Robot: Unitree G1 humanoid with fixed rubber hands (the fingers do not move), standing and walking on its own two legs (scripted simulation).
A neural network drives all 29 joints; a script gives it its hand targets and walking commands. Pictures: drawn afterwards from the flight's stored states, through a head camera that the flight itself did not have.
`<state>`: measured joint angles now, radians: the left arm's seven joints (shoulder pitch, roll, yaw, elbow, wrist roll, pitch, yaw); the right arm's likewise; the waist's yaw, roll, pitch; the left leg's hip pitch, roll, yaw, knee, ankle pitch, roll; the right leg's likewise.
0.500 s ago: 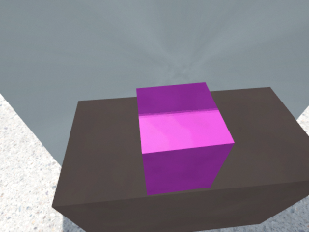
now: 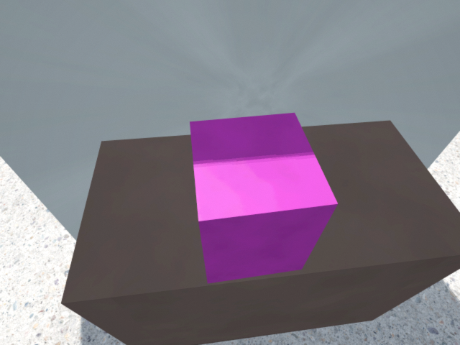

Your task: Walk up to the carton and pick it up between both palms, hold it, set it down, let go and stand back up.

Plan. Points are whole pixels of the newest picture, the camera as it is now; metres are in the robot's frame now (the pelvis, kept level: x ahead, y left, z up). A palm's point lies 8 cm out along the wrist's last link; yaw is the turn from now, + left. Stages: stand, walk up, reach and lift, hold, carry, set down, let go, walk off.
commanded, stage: walk up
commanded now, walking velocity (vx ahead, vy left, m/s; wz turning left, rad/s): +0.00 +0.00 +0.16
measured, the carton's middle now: (249, 200) +0.39 -0.03 +0.01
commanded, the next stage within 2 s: none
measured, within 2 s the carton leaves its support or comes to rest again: neither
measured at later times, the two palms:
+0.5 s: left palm out of the picture -0.04 +0.17 -0.15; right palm out of the picture +0.01 -0.23 -0.14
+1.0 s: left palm out of the picture +0.05 +0.16 -0.13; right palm out of the picture -0.02 -0.32 -0.17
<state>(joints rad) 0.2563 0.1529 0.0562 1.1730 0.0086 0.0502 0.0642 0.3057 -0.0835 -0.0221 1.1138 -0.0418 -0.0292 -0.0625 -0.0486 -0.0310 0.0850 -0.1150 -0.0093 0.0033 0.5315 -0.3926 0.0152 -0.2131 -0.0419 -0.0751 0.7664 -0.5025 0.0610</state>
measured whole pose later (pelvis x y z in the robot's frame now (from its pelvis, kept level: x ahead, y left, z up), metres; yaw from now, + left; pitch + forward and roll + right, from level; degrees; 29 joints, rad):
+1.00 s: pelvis -0.02 -0.08 -0.01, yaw +6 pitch -2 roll +0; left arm 0.09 0.15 0.06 1.00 0.01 0.02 0.04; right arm 0.26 -0.22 -0.07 1.07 -0.02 0.05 -0.05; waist -0.06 0.09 0.16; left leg -0.32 0.05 -0.07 0.82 -0.52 -0.03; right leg -0.27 -0.03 -0.07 0.66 -0.34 0.00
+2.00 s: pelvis -0.08 -0.07 +0.00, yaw +7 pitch -2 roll +1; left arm 0.25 0.14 0.06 1.09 0.03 0.03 0.09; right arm 0.19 -0.20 -0.07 1.08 -0.02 0.07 -0.02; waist 0.03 0.02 0.14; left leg -0.42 0.00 0.00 1.11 -0.52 -0.03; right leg -0.33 -0.09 -0.06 0.58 -0.21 0.03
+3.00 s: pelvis -0.12 -0.07 +0.01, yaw +5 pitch -2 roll +1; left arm 0.43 0.07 0.02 1.13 0.03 -0.02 0.03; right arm 0.32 -0.18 -0.06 1.11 -0.03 0.03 0.01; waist 0.01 0.04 -0.06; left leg -0.42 0.05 0.06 0.93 -0.38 -0.02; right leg -0.09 -0.03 -0.08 0.43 -0.30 -0.02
